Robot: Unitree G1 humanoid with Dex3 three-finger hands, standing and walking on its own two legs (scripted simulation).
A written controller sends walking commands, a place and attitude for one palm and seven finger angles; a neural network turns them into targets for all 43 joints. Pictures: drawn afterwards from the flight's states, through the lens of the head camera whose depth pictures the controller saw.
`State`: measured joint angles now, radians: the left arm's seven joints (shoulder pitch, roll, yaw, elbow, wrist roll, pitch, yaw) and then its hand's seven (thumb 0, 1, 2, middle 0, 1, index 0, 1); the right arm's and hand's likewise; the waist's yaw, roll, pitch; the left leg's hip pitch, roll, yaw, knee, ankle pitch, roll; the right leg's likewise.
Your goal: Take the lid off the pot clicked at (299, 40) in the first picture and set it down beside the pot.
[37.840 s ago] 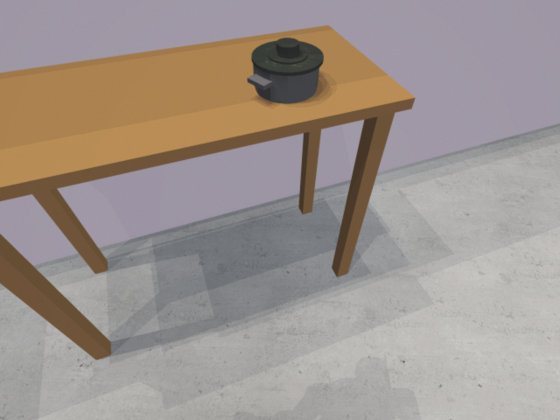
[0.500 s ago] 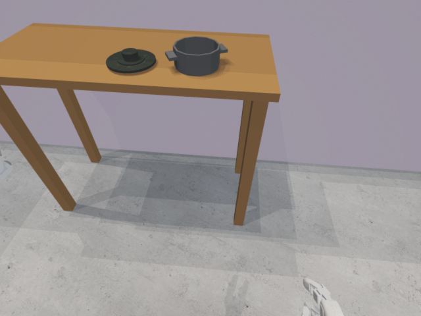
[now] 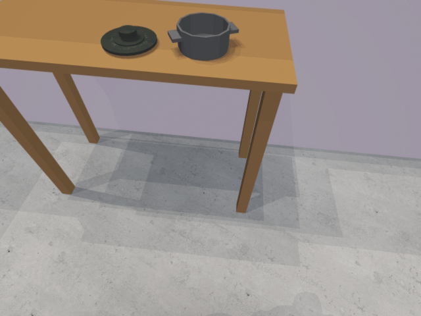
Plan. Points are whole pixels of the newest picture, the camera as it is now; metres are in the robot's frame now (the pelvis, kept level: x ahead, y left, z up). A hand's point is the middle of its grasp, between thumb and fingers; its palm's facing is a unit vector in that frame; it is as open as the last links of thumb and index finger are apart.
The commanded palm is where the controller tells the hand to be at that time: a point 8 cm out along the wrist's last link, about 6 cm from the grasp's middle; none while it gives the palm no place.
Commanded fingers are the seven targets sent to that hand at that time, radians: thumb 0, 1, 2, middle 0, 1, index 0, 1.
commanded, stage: stop stepping back and stand still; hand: left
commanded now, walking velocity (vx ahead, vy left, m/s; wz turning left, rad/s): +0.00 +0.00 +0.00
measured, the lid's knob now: (127, 31) +0.83 +0.28 +0.10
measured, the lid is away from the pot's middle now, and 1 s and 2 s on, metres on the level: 0.22 0.22 0.22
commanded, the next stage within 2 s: let the arm hang, fingers relaxed in 0.32 s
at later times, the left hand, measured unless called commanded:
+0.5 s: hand out of the picture +0.08 +0.19 -0.16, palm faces -0.01 -0.98 -0.22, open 7.3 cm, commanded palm none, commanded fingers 0.00 0.90 0.90 -0.20 -0.30 -0.20 -0.30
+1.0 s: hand out of the picture +0.01 +0.18 -0.17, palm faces +0.00 -0.98 -0.19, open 7.3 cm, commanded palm none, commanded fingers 0.00 0.90 0.90 -0.20 -0.30 -0.20 -0.30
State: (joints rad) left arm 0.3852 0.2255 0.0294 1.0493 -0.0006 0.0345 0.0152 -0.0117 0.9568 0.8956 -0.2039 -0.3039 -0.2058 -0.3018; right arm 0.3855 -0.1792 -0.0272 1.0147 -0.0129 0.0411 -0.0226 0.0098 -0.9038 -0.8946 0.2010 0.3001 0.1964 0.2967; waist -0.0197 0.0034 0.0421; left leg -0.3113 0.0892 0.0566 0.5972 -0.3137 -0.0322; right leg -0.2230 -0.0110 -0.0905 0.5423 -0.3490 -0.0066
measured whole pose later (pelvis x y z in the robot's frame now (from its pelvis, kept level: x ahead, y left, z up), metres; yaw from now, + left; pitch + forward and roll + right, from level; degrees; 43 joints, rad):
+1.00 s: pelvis +0.01 +0.01 +0.01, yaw -2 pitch +0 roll +0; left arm 0.28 0.14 0.01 1.13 0.00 0.01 0.04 0.00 0.91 0.90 -0.20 -0.30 -0.20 -0.30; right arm 0.28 -0.13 -0.03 1.12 -0.01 0.03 -0.03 0.01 -0.91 -0.89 0.20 0.30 0.20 0.30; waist -0.02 0.01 0.02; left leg -0.19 0.07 0.10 0.46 -0.28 -0.02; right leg -0.12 -0.02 -0.06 0.42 -0.30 0.01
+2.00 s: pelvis +0.01 +0.00 +0.01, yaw -2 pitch +0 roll +0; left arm 0.28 0.14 0.01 1.13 0.00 0.00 0.04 0.01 0.91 0.90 -0.20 -0.30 -0.20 -0.30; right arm 0.28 -0.13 -0.03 1.12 -0.01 0.02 -0.04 0.01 -0.91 -0.89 0.20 0.30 0.20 0.30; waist -0.02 0.02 0.02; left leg -0.19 0.08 0.10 0.45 -0.26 -0.03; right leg -0.13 -0.01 -0.06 0.42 -0.29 0.00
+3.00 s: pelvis +0.00 +0.00 +0.01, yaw -2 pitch +0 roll +0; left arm 0.29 0.13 0.01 1.13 0.00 0.00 0.04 0.00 0.91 0.90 -0.20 -0.30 -0.20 -0.30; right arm 0.29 -0.12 -0.03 1.13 -0.01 0.02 -0.04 0.00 -0.90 -0.89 0.20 0.30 0.20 0.30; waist -0.02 0.02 0.02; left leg -0.19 0.08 0.10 0.44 -0.24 -0.03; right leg -0.13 -0.01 -0.06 0.42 -0.28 0.00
